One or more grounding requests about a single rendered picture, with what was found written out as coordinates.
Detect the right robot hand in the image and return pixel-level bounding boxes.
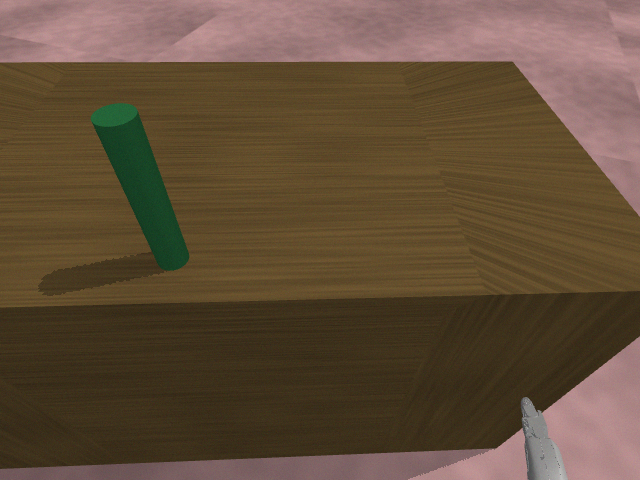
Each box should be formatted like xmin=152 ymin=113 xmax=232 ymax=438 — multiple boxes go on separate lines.
xmin=521 ymin=397 xmax=568 ymax=480

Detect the can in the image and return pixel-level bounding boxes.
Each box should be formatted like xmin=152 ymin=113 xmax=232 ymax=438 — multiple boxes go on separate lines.
xmin=91 ymin=103 xmax=189 ymax=271

